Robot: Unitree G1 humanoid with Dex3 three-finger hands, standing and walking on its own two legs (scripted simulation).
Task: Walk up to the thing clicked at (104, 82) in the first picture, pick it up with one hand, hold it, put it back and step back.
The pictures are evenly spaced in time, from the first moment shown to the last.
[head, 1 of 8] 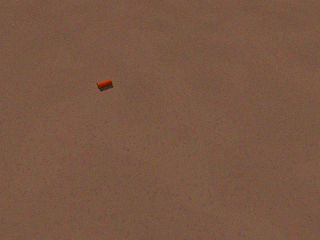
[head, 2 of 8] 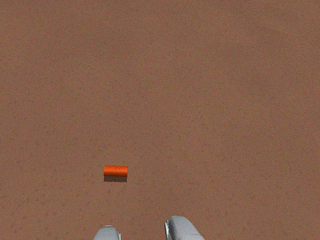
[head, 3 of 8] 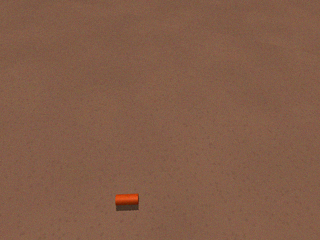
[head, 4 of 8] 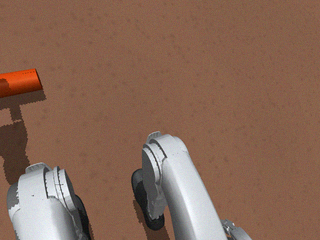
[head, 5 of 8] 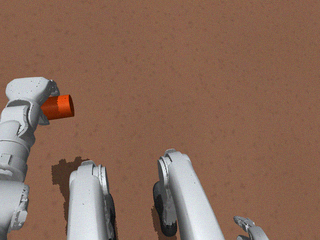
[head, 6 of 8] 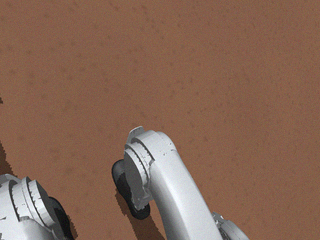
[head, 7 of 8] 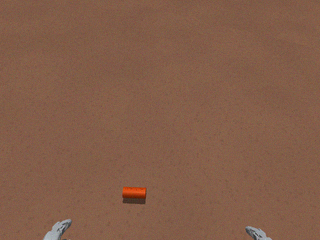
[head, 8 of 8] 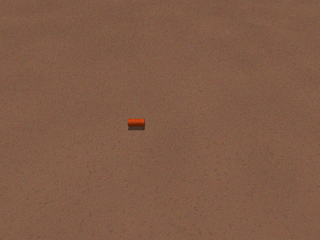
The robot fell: no
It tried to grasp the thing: yes
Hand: left
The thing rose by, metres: 0.65
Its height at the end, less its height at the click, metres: +0.00
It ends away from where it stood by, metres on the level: 0.01
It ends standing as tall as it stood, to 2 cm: yes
